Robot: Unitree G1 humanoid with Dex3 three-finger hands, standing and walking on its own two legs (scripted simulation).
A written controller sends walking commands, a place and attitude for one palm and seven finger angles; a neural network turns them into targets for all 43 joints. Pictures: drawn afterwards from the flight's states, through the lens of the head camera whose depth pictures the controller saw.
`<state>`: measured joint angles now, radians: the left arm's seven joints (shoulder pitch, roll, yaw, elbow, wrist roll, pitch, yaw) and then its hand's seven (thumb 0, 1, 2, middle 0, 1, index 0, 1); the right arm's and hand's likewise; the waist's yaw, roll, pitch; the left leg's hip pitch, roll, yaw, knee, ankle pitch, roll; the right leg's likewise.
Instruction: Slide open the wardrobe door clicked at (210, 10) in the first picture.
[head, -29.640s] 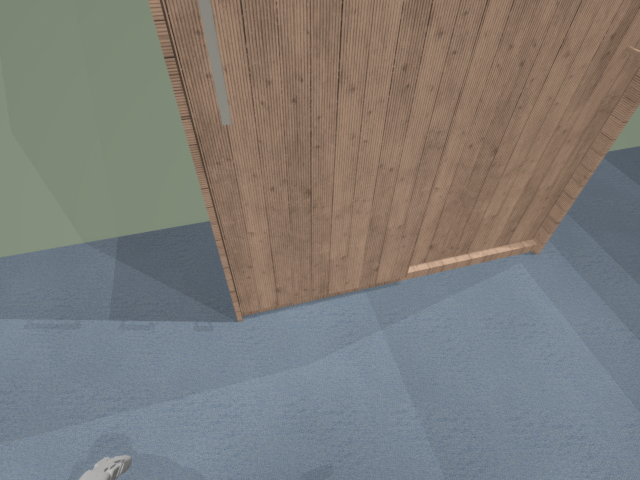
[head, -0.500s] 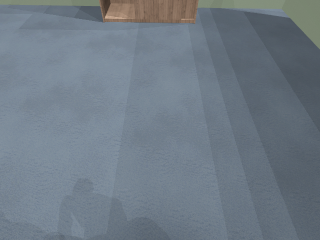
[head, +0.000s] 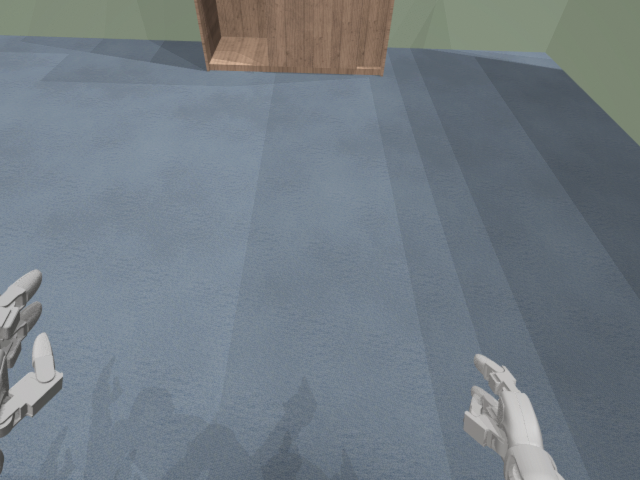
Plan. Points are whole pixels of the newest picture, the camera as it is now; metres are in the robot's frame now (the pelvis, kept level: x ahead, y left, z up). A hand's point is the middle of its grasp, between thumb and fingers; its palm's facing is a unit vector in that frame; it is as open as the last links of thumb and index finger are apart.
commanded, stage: step back with the hand held close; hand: left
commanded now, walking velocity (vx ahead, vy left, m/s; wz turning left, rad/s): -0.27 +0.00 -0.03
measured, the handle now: out of the picture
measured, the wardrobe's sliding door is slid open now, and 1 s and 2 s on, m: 0.43 0.43 0.43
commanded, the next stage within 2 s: stop stepping back and stand still in 0.68 s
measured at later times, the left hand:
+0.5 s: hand (2, 461) +0.11 +0.24 +0.16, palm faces +0.09 -0.82 -0.57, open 7.4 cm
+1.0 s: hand out of the picture -0.12 +0.23 +0.21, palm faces +0.37 -0.78 -0.51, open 7.4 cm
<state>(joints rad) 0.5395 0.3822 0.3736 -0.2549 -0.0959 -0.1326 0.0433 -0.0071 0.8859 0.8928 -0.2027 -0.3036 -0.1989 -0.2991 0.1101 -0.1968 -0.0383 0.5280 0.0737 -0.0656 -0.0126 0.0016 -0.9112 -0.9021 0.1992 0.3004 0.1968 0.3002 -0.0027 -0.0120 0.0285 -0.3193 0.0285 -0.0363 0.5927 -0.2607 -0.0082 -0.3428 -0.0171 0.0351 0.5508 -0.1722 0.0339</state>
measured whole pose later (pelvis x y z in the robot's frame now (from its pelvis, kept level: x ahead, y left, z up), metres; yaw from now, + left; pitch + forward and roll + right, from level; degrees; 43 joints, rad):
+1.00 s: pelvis -0.30 +0.00 +0.00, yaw -2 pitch -2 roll +2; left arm 0.61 0.44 0.43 -0.67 -0.06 -0.21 0.10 0.01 0.88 0.90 -0.22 -0.31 -0.21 -0.30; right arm 0.21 -0.16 0.01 0.64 0.00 -0.09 0.01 0.01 -0.90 -0.90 0.20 0.30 0.20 0.30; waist 0.06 -0.02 0.03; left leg -0.64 -0.05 -0.02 1.01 -0.26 -0.05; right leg -0.26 0.01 -0.04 0.61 -0.33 -0.06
